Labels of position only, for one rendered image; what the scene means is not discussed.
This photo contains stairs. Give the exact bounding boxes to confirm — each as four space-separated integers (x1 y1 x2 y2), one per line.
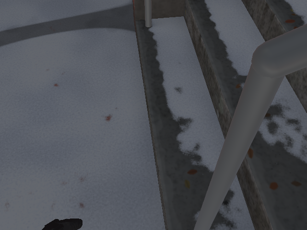
135 0 307 230

